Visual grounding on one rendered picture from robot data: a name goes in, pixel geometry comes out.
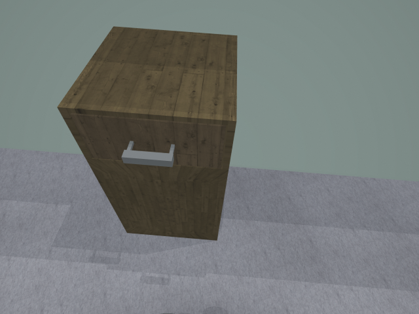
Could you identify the handle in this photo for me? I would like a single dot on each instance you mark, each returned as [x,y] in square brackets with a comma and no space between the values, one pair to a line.
[130,156]

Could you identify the cabinet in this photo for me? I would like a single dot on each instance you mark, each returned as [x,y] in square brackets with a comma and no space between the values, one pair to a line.
[161,75]

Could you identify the drawer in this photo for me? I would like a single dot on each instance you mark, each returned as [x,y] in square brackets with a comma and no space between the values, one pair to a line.
[196,144]

